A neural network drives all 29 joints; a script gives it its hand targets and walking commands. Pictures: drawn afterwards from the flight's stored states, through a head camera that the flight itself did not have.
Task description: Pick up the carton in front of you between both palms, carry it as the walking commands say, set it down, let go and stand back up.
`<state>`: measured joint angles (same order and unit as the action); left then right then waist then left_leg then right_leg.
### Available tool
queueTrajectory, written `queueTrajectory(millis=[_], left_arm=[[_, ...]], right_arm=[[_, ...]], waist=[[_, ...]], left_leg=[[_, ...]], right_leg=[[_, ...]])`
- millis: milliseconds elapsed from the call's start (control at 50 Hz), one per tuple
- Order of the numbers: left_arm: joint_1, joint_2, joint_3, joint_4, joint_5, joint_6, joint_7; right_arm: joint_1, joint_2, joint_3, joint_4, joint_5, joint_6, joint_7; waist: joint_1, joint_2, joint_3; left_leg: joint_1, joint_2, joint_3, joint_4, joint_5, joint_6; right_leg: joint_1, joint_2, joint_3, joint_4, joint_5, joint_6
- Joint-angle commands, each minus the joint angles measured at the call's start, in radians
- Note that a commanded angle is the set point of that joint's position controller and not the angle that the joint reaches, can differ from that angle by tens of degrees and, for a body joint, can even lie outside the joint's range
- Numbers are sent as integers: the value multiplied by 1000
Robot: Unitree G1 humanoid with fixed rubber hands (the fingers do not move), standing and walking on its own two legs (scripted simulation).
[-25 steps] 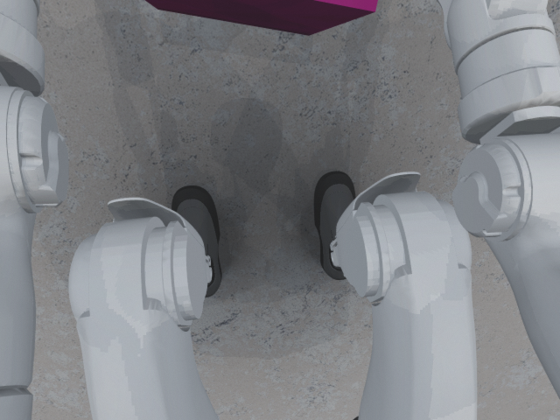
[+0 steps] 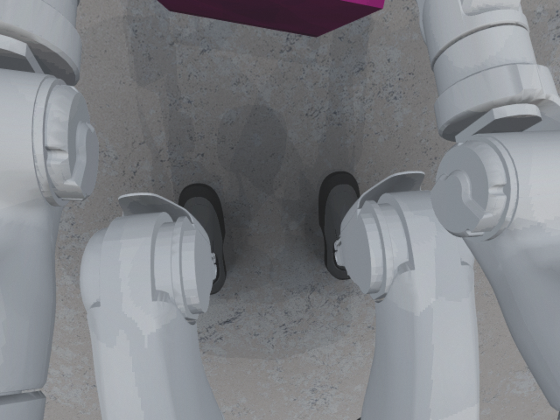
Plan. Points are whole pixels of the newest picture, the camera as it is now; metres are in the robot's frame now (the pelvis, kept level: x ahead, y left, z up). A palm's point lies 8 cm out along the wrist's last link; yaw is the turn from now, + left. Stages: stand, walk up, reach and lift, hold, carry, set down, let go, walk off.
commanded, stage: reach and lift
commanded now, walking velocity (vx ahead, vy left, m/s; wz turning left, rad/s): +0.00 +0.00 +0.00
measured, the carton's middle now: out of the picture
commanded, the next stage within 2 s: none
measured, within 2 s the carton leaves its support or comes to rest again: leaves its support in 0.26 s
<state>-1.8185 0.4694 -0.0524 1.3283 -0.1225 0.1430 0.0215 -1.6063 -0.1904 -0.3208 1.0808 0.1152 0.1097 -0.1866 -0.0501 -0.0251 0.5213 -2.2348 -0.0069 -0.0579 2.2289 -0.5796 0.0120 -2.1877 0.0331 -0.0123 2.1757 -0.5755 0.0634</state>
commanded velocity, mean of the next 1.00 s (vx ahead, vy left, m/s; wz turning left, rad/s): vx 0.00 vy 0.00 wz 0.00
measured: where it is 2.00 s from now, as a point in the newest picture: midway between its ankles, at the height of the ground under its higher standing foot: (276, 249)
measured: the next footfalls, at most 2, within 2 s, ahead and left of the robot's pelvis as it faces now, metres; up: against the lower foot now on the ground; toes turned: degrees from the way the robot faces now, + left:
none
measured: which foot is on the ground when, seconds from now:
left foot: down 0.00-1.00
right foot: down 0.00-1.00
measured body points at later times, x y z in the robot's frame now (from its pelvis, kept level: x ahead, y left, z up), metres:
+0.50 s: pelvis +0.01 -0.01 +0.03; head +0.32 +0.04 +0.35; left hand +0.57 +0.18 -0.05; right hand +0.55 -0.12 -0.06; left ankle +0.11 +0.12 -0.34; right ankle +0.12 -0.14 -0.34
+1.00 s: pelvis +0.00 -0.01 +0.14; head +0.27 +0.02 +0.50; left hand +0.52 +0.18 +0.08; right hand +0.51 -0.13 +0.08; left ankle +0.11 +0.12 -0.34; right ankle +0.12 -0.14 -0.34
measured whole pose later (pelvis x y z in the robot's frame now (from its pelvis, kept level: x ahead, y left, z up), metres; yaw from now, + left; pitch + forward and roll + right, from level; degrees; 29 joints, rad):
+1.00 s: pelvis +0.00 -0.01 +0.14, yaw +4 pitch +43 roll -2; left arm -1.12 0.06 0.41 0.68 0.24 0.44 -0.01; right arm -1.03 0.07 -0.53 0.54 -0.21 0.45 -0.10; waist -0.02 0.00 -0.12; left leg -1.98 -0.05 -0.06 1.68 -0.45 -0.03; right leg -1.95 0.05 0.04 1.67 -0.47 0.05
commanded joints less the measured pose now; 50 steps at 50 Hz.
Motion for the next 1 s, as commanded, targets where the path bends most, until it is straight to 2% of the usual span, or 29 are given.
queueTrajectory(millis=[0, 20, 40, 60, 80, 100, 120, 140, 160, 200, 240, 260, 280, 300, 340, 360, 380, 440, 500, 540, 580, 620, 640, 660, 720, 740, 920, 960, 980], left_arm=[[-275, -861, -19, -148, 44, 49, -262], [-256, -886, 7, -168, 39, 56, -280], [-218, -936, 19, -191, 56, 66, -294], [-236, -953, 6, -214, 52, 72, -301], [-233, -979, 3, -239, 39, 76, -308], [-265, -988, -24, -283, 26, 76, -308], [-272, -1026, -41, -305, 4, 80, -309], [-267, -1051, -51, -330, -9, 80, -309], [-252, -1070, -51, -330, -3, 89, -305], [-272, -1109, -91, -432, -33, 91, -294], [-382, -1146, -163, -602, -78, 96, -272], [-363, -1186, -167, -620, -69, 114, -264], [-329, -1236, -174, -629, -75, 131, -258], [-375, -1241, -188, -717, -82, 137, -249], [-333, -1298, -182, -724, -73, 161, -236], [-301, -1317, -178, -705, -45, 173, -230], [-229, -1340, -146, -652, -29, 193, -227], [-101, -1384, -82, -532, 52, 220, -239], [29, -1409, 86, -337, 155, 229, -270], [9, -1371, 155, -307, 198, 220, -279], [18, -1343, 214, -280, 250, 220, -279], [26, -1317, 245, -258, 293, 226, -275], [23, -1318, 259, -264, 301, 225, -272], [-6, -1333, 238, -325, 287, 221, -270], [-28, -1346, 184, -393, 264, 224, -268], [-44, -1375, 160, -438, 255, 225, -270], [61, -1530, -19, -606, 168, 294, -301], [111, -1568, -55, -620, 152, 298, -296], [133, -1571, -46, -599, 155, 294, -294]], right_arm=[[-489, 722, 167, -124, -30, 74, 261], [-489, 767, 162, -154, -37, 89, 289], [-489, 797, 170, -169, -43, 98, 309], [-467, 833, 169, -179, -26, 99, 322], [-444, 848, 172, -161, -31, 111, 328], [-456, 889, 198, -172, -2, 113, 333], [-439, 909, 200, -189, 2, 119, 335], [-450, 935, 229, -205, 20, 118, 336], [-490, 947, 255, -258, 50, 116, 334], [-573, 969, 320, -373, 103, 112, 328], [-568, 1031, 365, -417, 139, 132, 314], [-557, 1055, 395, -455, 144, 143, 312], [-607, 1047, 417, -524, 151, 150, 306], [-586, 1061, 422, -534, 153, 165, 307], [-615, 1061, 418, -615, 119, 180, 307], [-575, 1082, 415, -593, 97, 195, 305], [-574, 1072, 420, -601, 79, 204, 306], [-466, 1098, 342, -503, -12, 221, 320], [-409, 1096, 229, -419, -128, 232, 332], [-341, 1087, 165, -356, -202, 242, 334], [-329, 1070, 114, -361, -246, 245, 331], [-383, 1073, 126, -372, -231, 246, 337], [-392, 1083, 135, -365, -237, 252, 341], [-380, 1122, 155, -379, -221, 257, 345], [-391, 1169, 231, -387, -181, 268, 356], [-403, 1196, 270, -443, -171, 269, 360], [-251, 1290, 411, -536, -120, 322, 397], [-197, 1297, 427, -530, -99, 324, 403], [-174, 1288, 426, -527, -118, 325, 408]], waist=[[0, 137, -1020], [-8, 110, -1021], [12, 109, -1044], [3, 148, -1043], [-3, 117, -1057], [17, 111, -1102], [-10, 117, -1154], [-1, 99, -1195], [18, 133, -1275], [25, 137, -1496], [9, 153, -1793], [24, 166, -1920], [16, 179, -1985], [23, 184, -2039], [-6, 181, -2091], [5, 207, -2095], [10, 187, -2019], [2, 180, -1781], [-11, 128, -1510], [-56, 80, -1436], [-39, 100, -1393], [20, 117, -1419], [11, 81, -1429], [33, 71, -1493], [60, 40, -1630], [67, 31, -1700], [8, 70, -1892], [28, 90, -1849], [-12, 72, -1821]], left_leg=[[539, -72, 64, -159, 246, 5], [506, -72, 51, -159, 234, 13], [512, -81, 58, -155, 254, 20], [542, -71, 61, -143, 278, 18], [511, -73, 61, -148, 264, 16], [531, -68, 59, -152, 293, 22], [584, -69, 59, -147, 317, 18], [588, -72, 61, -152, 351, 22], [641, -73, 77, -141, 379, 15], [732, -79, 88, -133, 503, 14], [910, -82, 83, -130, 636, 6], [1028, -88, 87, -136, 711, 5], [1089, -88, 77, -147, 736, 1], [1107, -90, 85, -156, 735, -6], [1112, -93, 81, -186, 729, -15], [1104, -101, 95, -204, 703, -23], [1046, -105, 89, -239, 660, -20], [859, -121, 103, -329, 482, -27], [633, -135, 111, -416, 270, -18], [550, -137, 107, -466, 177, -10], [531, -138, 113, -501, 136, -1], [576, -135, 113, -537, 109, 7], [591, -135, 108, -550, 105, 10], [624, -137, 117, -579, 113, 11], [721, -137, 125, -595, 186, 8], [740, -139, 130, -591, 210, 8], [976, -153, 126, -684, 350, -24], [1016, -151, 117, -717, 381, -31], [1013, -153, 111, -731, 372, -29]], right_leg=[[470, 96, -79, -114, 236, -28], [450, 92, -86, -105, 226, -30], [438, 98, -88, -107, 230, -30], [382, 103, -88, -106, 237, -37], [437, 101, -86, -106, 242, -45], [441, 101, -92, -87, 278, -43], [443, 101, -97, -96, 289, -46], [466, 107, -96, -95, 328, -51], [477, 107, -96, -93, 339, -47], [541, 105, -104, -81, 455, -43], [610, 108, -111, -81, 557, -43], [605, 116, -114, -110, 576, -36], [575, 114, -123, -120, 564, -33], [556, 120, -127, -128, 550, -37], [525, 124, -135, -162, 524, -31], [519, 130, -132, -181, 496, -29], [497, 129, -134, -199, 472, -27], [454, 129, -120, -270, 372, -31], [426, 130, -109, -381, 208, -36], [461, 134, -110, -439, 160, -38], [461, 136, -101, -473, 127, -38], [468, 136, -95, -493, 93, -37], [475, 137, -99, -511, 81, -34], [532, 143, -97, -530, 99, -30], [593, 140, -95, -549, 149, -20], [652, 144, -84, -561, 169, -18], [823, 142, -94, -658, 304, -23], [842, 143, -81, -680, 335, -30], [839, 145, -86, -699, 325, -30]])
